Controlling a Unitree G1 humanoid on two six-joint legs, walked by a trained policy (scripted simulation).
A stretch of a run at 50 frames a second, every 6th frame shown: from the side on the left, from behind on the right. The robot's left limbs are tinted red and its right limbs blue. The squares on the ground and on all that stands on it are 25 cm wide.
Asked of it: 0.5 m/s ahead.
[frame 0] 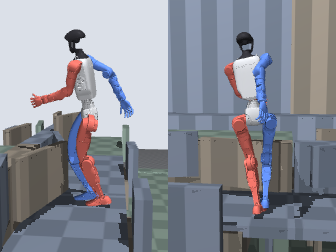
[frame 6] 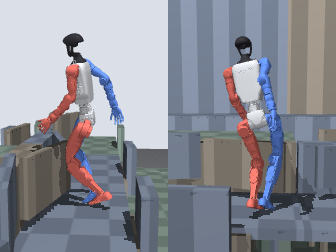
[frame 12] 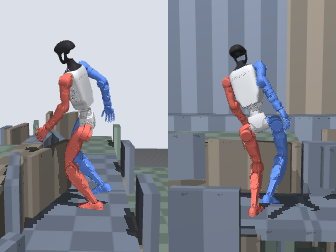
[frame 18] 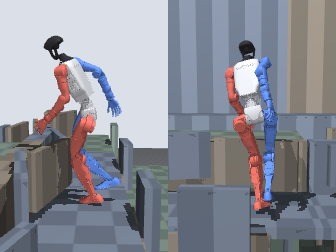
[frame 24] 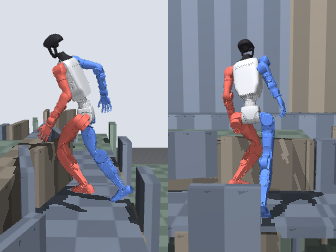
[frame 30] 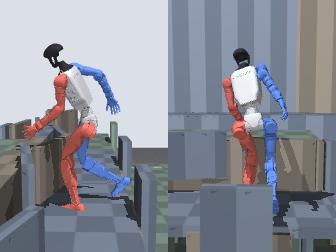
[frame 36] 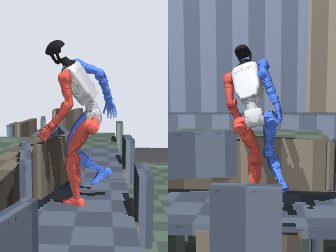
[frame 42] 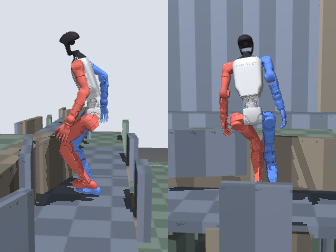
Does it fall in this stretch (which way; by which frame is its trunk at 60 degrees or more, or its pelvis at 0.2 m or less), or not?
no
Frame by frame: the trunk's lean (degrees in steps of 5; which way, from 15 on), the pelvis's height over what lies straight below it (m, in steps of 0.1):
0: 15 forward and to its left, 0.8
6: 15 forward and to its left, 0.8
12: 25 forward and to its left, 0.7
18: 30 forward, 0.8
24: 30 forward, 0.8
30: 30 forward, 0.7
36: 35 forward, 0.8
42: 20 forward, 0.8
